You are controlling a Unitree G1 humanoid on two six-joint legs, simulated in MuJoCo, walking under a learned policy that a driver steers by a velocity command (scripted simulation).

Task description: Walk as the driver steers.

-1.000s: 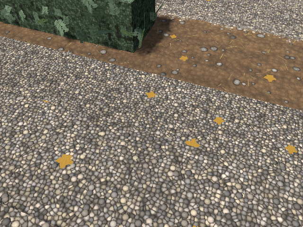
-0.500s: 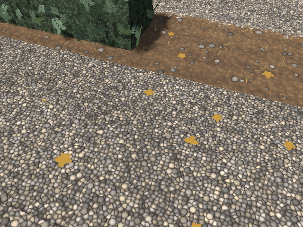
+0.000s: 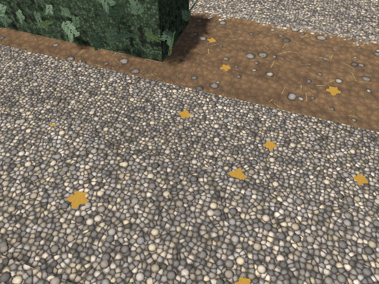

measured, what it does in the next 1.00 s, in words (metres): walks ahead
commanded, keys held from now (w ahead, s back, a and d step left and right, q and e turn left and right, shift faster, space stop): no key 0.06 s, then w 0.92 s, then w+e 0.02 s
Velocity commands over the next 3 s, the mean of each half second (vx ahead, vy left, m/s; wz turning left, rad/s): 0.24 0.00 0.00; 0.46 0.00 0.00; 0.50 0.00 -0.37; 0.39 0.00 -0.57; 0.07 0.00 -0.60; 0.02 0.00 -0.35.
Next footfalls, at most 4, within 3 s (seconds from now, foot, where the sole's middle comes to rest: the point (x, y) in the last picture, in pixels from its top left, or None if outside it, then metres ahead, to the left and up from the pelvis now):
1.04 left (159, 265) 0.64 0.17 -0.96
1.50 right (222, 212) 0.89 -0.10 -0.96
2.08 left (193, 174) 1.10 0.03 -0.96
2.52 right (247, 192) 1.00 -0.22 -0.96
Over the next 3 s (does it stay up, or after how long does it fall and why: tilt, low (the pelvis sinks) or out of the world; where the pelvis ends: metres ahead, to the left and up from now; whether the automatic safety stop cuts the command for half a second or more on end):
stays up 1.14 -0.17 -0.28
